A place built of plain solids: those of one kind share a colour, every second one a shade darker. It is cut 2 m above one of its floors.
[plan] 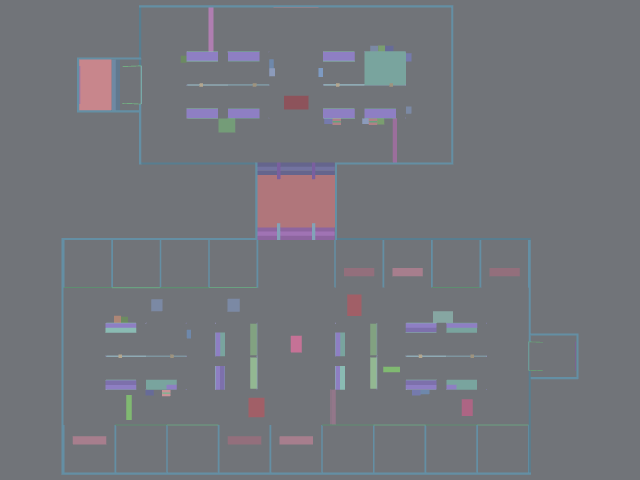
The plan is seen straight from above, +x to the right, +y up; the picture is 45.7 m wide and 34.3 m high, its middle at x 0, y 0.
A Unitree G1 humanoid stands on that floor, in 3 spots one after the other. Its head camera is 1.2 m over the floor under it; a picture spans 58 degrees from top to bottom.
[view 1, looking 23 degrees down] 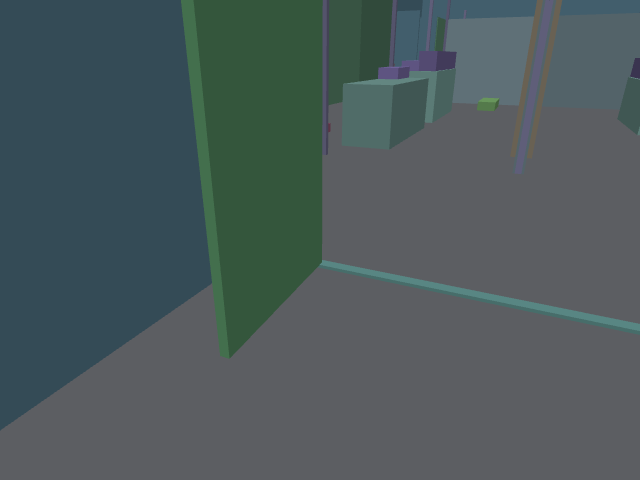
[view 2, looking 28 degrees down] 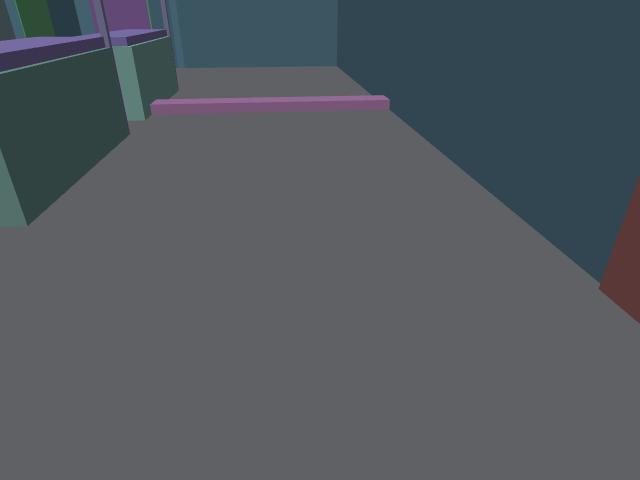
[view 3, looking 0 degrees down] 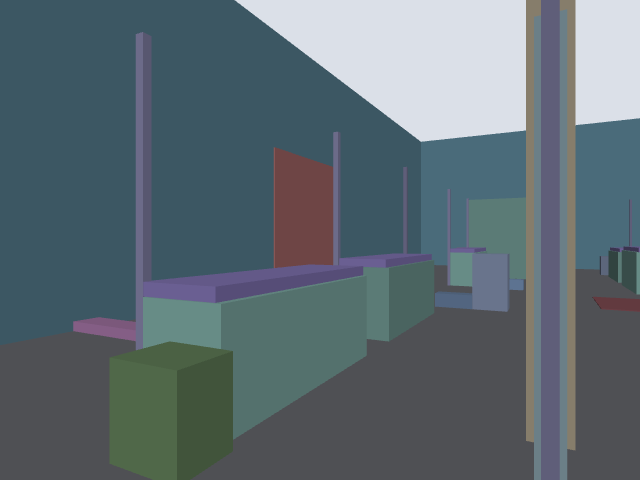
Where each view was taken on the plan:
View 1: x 17.12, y -8.31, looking -155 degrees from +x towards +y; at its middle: leaf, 2.60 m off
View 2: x -1.70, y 15.05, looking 174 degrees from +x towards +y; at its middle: ground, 2.56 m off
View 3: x -11.48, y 11.08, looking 28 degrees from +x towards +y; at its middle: shutter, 11.72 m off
